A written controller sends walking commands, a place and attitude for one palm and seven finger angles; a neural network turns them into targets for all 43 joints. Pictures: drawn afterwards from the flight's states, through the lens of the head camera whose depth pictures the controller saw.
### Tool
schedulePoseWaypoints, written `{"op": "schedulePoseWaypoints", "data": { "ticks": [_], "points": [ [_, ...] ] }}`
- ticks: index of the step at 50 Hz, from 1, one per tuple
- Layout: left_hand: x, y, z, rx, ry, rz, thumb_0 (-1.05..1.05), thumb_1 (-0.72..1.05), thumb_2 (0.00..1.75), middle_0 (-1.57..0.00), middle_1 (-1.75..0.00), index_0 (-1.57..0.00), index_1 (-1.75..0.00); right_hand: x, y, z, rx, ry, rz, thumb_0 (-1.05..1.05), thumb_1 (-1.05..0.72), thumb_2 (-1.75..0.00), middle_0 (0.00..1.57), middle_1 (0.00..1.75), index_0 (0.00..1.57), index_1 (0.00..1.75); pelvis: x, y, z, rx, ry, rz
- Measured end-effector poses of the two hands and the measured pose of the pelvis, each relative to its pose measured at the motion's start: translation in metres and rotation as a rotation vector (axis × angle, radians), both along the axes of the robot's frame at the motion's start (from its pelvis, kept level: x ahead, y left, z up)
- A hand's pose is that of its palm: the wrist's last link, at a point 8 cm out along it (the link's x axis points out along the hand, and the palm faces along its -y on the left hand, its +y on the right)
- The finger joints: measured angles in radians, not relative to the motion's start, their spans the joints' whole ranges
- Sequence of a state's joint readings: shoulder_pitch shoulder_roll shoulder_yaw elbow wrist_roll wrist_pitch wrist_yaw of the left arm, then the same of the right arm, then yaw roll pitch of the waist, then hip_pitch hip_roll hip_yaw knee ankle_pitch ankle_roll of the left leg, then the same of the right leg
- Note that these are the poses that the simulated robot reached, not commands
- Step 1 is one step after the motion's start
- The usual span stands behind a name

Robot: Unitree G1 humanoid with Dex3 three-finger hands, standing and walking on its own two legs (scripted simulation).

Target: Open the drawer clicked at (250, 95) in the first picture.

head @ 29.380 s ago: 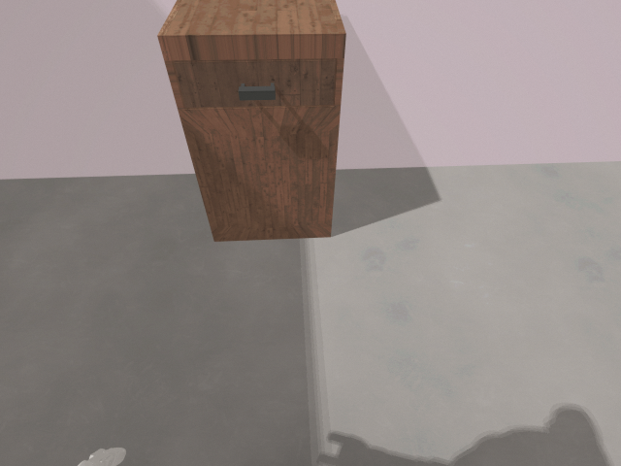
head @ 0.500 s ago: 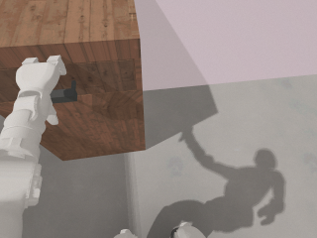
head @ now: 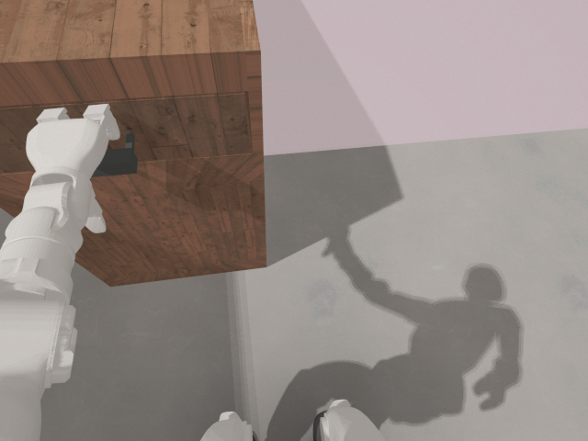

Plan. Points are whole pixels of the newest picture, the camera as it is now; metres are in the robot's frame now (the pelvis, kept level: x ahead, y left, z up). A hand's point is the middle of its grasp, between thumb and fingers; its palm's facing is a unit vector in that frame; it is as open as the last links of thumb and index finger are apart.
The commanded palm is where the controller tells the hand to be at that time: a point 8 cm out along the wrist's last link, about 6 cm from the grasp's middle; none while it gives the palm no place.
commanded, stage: lower the fingers behind the handle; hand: left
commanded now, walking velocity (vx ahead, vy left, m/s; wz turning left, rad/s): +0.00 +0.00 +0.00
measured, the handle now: (99, 152) +0.54 +0.27 -0.01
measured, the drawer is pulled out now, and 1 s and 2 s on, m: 0.00 0.00 0.00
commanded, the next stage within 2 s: lift the hand off the handle in 1.10 s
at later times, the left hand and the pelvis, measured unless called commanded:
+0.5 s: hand (97, 174) +0.50 +0.27 -0.01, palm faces -0.06 +0.00 -1.00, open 13.7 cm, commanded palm +0.49 +0.26 +0.03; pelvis -0.01 +0.00 -0.02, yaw +0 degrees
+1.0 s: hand (97, 175) +0.50 +0.27 -0.01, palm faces -0.06 +0.01 -1.00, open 13.8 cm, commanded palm +0.49 +0.25 +0.02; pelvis -0.04 +0.00 -0.04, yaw +0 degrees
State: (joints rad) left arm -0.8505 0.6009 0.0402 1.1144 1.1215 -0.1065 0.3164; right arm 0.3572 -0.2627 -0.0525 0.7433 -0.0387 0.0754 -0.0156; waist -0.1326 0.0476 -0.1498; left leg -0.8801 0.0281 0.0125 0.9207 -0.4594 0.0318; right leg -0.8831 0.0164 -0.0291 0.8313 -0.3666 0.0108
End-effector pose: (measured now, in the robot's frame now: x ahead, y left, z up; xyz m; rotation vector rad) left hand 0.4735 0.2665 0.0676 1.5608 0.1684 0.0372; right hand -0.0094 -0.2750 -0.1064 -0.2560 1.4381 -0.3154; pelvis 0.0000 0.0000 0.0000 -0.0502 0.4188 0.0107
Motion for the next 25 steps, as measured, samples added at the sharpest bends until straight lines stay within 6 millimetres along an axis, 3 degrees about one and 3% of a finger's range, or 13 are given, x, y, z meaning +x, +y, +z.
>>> {"op": "schedulePoseWaypoints", "data": {
  "ticks": [25],
  "points": [
    [0.006,-0.003,-0.019,0.013,-0.019,0.008,0.0,-0.49,0.3,-0.33,-1.24,-0.34,-1.24,-0.019,0.006,-0.017,0.004,0.027,0.008,0.01,-0.9,-0.89,0.2,0.3,0.21,0.3,-0.015,0.001,-0.019,-0.007,0.045,0.004]
  ]
}}
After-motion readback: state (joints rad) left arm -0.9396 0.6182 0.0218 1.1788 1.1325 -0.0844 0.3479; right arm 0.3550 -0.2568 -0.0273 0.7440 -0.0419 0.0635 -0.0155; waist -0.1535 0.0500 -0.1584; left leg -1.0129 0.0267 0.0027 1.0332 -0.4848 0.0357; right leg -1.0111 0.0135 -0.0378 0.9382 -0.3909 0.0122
